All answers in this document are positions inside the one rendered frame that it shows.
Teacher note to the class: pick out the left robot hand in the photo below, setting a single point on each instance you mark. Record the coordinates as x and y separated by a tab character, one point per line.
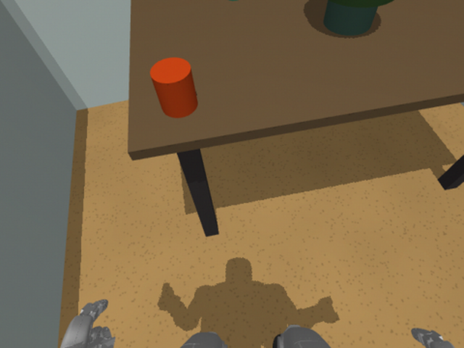
80	332

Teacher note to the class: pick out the potted plant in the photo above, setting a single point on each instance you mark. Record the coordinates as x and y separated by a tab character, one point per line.
351	17

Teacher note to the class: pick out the right robot hand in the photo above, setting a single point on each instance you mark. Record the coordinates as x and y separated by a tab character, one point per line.
430	339

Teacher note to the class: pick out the table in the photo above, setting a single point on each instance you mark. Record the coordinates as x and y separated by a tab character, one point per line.
269	67

